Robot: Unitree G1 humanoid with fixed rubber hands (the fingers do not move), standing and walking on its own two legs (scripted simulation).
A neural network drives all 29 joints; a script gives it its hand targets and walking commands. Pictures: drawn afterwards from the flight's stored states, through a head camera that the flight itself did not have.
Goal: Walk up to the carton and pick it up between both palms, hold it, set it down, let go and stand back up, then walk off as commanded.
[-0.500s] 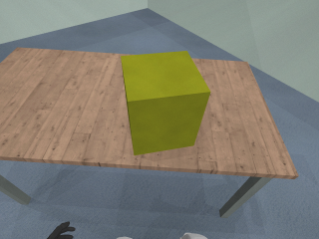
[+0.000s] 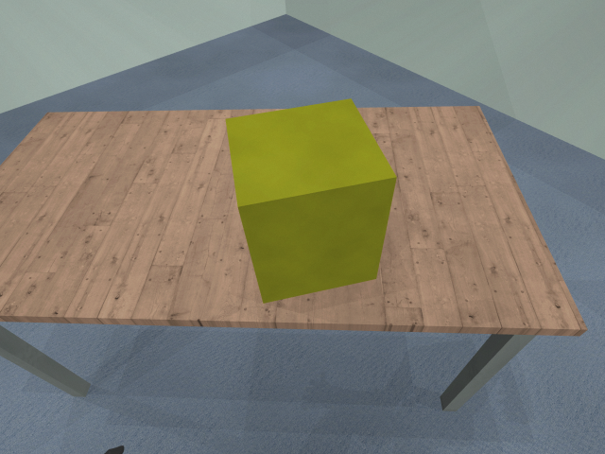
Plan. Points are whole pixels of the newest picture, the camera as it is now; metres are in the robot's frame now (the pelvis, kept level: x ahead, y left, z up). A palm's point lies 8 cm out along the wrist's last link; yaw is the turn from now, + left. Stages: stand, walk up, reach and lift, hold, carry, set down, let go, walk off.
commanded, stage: walk up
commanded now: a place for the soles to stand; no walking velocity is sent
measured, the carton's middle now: (305, 204) +0.51 +0.03 +0.01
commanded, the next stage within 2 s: reach and lift in 0.80 s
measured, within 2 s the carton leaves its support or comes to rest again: neither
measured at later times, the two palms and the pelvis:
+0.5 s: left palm out of the picture +0.12 +0.30 -0.09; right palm out of the picture +0.09 -0.30 -0.09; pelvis +0.01 +0.00 +0.00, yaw +0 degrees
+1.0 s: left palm (105, 445) +0.16 +0.30 -0.09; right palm out of the picture +0.12 -0.29 -0.09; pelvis +0.01 +0.00 +0.00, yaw +0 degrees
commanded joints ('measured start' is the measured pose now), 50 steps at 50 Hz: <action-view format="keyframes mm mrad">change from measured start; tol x16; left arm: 1 -59 162 66 -24 -31 9 19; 40 -137 234 68 43 -1 -30 12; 41 -453 102 81 -78 14 215 44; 50 -263 48 74 -411 -24 338 53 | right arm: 1 -4 -337 -60 -8 8 -61 -6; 40 -104 -226 -13 7 33 -29 21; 41 -380 -65 -119 174 -101 -205 56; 50 -189 -164 -151 97 -19 -271 78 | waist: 1 21 82 -92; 23 14 -9 -242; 41 -32 -22 -33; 50 -26 -98 -300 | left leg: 1 56 321 -434 -302 136 222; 6 -202 78 -98 -162 -121 66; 10 -37 -16 23 5 -159 20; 15 30 147 -242 -231 -25 102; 22 90 62 -64 -47 301 44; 38 -38 72 -125 -135 33 51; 43 -206 32 125 -97 -178 -20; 50 166 -1 121 -80 204 -47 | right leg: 1 -139 -20 57 144 -230 2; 5 128 -3 21 -117 -7 -29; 9 3 -239 379 -354 -275 -123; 16 20 -35 57 -107 -12 -18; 21 71 -141 158 -155 287 -78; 40 36 -130 159 -234 49 -58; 41 -166 2 -55 -91 -82 -2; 50 15 16 -60 -164 312 7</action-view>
